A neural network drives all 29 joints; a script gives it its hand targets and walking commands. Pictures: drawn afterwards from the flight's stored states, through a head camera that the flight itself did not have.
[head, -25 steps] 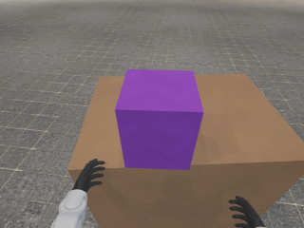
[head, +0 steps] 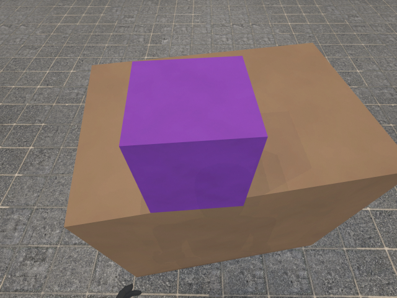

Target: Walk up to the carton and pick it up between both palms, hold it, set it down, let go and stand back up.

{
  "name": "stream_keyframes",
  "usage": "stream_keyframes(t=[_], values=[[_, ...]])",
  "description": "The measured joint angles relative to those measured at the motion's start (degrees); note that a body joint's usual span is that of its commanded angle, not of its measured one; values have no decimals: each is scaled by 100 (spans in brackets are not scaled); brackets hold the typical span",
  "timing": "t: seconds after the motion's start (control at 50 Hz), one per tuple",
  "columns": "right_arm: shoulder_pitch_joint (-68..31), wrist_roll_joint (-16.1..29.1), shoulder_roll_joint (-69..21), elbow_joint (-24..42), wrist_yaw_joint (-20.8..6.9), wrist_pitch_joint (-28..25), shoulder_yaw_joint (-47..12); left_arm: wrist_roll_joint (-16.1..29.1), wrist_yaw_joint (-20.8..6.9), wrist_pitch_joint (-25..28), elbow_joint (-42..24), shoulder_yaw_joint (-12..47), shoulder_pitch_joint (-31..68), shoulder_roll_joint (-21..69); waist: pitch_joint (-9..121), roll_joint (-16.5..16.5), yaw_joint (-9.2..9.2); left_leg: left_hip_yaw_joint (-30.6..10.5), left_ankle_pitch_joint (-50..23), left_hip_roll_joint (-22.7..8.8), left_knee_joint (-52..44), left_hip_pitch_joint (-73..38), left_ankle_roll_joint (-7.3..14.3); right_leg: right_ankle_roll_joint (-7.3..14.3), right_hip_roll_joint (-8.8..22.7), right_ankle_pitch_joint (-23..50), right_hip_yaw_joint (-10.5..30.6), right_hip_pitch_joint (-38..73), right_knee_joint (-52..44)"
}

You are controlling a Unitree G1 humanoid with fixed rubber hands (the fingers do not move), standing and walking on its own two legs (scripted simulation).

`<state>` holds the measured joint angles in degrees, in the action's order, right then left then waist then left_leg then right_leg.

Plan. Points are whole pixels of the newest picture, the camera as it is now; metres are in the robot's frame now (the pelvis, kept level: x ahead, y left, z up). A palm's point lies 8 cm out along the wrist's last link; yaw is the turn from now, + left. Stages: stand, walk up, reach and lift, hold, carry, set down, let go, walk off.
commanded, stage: stand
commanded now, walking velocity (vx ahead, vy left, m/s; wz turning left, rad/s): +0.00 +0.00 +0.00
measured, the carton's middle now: (192, 140) +0.40 +0.03 +0.08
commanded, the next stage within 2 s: none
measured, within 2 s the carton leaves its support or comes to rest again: neither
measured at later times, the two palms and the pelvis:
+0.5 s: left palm out of the picture +0.02 +0.24 -0.13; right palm out of the picture +0.02 -0.23 -0.12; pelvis +0.00 +0.01 +0.01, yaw +0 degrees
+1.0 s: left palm out of the picture -0.05 +0.20 -0.14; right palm out of the picture -0.04 -0.21 -0.13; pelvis -0.03 +0.00 +0.01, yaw +0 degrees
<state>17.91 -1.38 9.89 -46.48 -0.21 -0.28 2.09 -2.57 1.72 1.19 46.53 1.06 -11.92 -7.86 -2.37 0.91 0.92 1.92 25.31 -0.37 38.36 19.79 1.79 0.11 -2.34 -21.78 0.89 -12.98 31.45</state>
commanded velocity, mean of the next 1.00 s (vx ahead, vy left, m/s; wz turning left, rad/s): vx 0.00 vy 0.00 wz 0.00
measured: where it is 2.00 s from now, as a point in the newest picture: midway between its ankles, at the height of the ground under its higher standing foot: outside the picture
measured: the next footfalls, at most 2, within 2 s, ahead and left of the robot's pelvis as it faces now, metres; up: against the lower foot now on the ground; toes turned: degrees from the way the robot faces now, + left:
none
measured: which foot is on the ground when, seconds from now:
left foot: down 0.00-1.00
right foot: down 0.00-1.00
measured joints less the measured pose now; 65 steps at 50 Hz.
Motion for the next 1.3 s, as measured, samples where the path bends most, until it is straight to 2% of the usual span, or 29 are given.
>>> stream_keyframes(t=[0.02,0.04,0.1,0.24,0.58,1.3], values=[[-44,14,-15,-18,-13,-24,-1,15,26,-23,47,-2,15,-12,56,-35,-3,11,-513,0,-189,-110,28,-10,10,-25,1,78,-18],[-90,4,-42,-57,-11,-45,-4,38,42,-41,104,-16,41,-48,105,-129,-19,50,-636,49,-260,-212,68,-25,61,-63,30,142,-3],[-173,-69,-48,-90,56,-79,-10,121,46,-91,215,-109,67,-162,296,-305,-66,142,-461,136,-380,-401,126,-36,166,-69,49,147,172],[-252,-28,-26,-273,184,-54,39,96,8,-128,610,-211,17,-316,361,-194,-85,138,-527,201,-654,-639,152,-94,245,-10,3,489,-290],[27,-2,-60,-1107,209,10,151,97,82,-158,1500,-269,-404,-132,-23,-150,-100,158,-965,244,-1227,-1039,127,-76,290,298,13,779,-632],[46,12,-410,-1704,253,-31,-49,143,85,-115,1986,-226,-506,206,-58,-164,-112,135,-1273,194,-1317,-857,96,-48,245,563,-5,563,-644]])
